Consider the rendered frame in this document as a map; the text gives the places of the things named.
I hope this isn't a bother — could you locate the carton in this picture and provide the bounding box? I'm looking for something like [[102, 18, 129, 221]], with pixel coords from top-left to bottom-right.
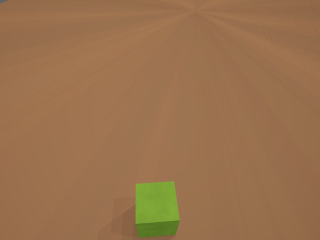
[[135, 181, 180, 238]]

